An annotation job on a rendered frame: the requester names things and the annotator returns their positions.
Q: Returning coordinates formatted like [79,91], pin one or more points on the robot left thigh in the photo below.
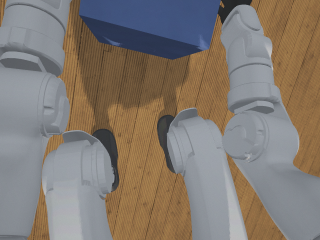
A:
[76,208]

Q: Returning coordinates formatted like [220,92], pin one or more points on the carton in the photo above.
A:
[169,29]

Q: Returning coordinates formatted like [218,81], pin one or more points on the robot right forearm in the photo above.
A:
[250,67]

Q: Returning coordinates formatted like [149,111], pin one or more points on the right robot foot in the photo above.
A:
[163,125]

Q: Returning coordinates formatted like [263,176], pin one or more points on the robot left forearm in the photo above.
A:
[32,35]

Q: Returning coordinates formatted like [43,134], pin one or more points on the right robot hand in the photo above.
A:
[229,5]

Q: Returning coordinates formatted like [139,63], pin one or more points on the robot right upper arm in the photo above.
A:
[263,147]

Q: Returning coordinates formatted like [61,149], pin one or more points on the robot left upper arm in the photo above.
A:
[33,107]

